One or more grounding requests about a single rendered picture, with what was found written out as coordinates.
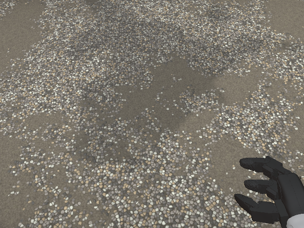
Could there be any robot right forearm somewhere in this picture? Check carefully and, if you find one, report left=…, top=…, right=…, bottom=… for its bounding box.
left=286, top=214, right=304, bottom=228

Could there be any right robot hand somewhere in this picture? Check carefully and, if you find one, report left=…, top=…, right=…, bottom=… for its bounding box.
left=234, top=156, right=304, bottom=228

